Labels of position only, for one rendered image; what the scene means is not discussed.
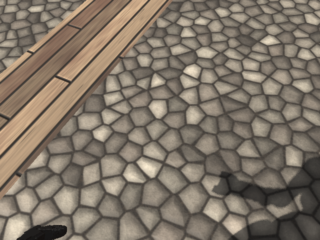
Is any robot left hand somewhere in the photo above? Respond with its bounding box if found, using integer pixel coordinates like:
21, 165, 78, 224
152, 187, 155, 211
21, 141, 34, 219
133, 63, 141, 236
16, 225, 67, 240

